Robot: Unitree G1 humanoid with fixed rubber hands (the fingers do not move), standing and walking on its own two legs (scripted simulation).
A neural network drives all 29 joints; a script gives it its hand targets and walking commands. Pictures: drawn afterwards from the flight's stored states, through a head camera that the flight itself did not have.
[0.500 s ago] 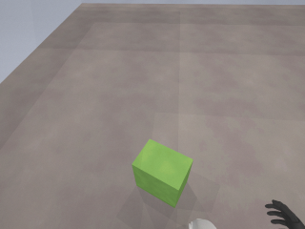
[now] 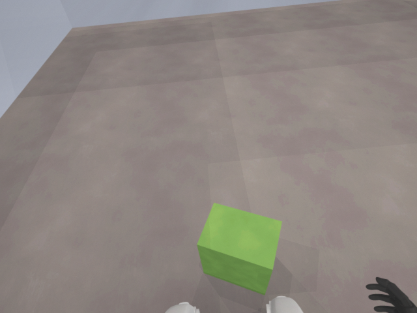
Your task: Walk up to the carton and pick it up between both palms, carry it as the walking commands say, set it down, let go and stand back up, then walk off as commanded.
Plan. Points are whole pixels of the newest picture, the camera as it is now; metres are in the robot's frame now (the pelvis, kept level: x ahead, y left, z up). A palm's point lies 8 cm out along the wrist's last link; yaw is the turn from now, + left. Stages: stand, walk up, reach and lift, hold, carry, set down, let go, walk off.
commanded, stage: walk up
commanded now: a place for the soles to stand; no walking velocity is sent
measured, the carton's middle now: (239, 249) +0.49 -0.06 -0.55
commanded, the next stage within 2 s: none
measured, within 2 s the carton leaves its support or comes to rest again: neither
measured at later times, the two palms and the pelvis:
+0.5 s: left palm out of the picture +0.19 +0.45 -0.05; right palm (348, 298) +0.19 -0.24 -0.09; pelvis +0.09 +0.10 -0.01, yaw -7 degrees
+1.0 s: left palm (23, 263) +0.27 +0.44 -0.06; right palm (358, 306) +0.17 -0.24 -0.07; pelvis +0.13 +0.12 +0.00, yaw -14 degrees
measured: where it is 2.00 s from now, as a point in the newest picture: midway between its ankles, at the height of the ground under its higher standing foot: outside the picture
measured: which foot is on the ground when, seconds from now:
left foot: down 0.00-0.18, up 0.20-0.38, down 0.40-1.00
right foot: up 0.00-0.16, down 0.18-0.42, up 0.44-0.86, down 0.88-1.00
